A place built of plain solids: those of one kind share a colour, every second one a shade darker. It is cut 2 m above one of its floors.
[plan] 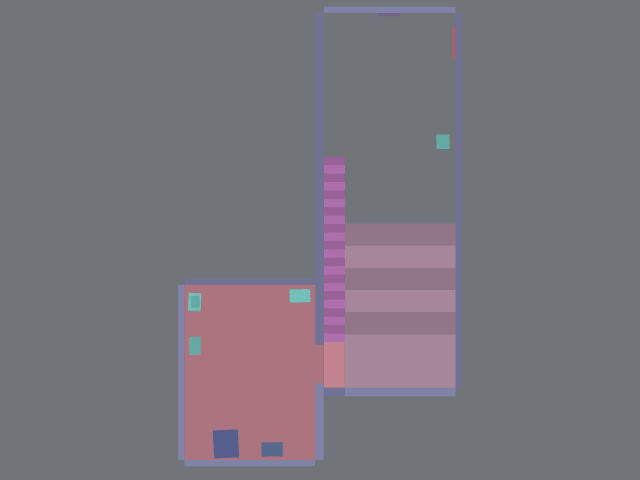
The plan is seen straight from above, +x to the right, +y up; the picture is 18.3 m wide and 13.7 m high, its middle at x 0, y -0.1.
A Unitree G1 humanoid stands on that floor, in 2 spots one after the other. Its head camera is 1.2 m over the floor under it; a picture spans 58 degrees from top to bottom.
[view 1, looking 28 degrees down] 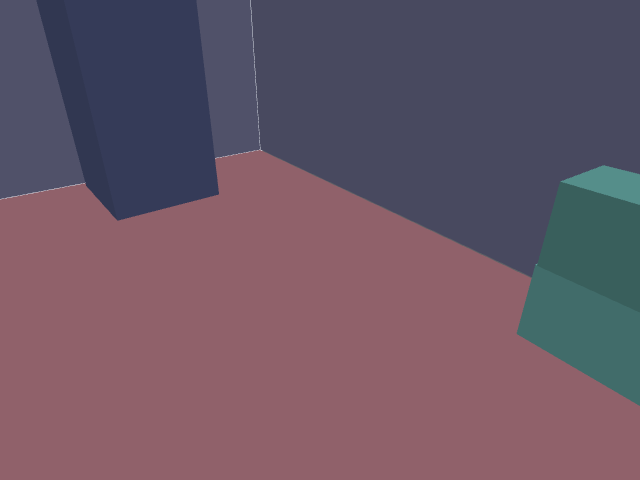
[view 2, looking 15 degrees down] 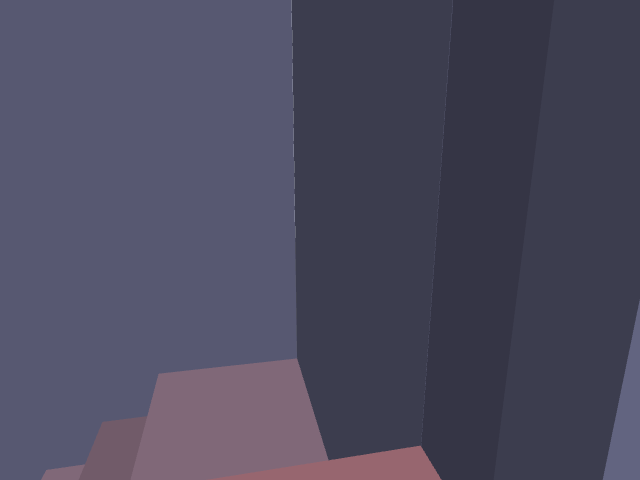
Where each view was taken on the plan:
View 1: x -1.92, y -2.70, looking -126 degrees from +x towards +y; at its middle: floor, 2.56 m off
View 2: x -0.59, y -3.64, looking -12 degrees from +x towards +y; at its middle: wall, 3.37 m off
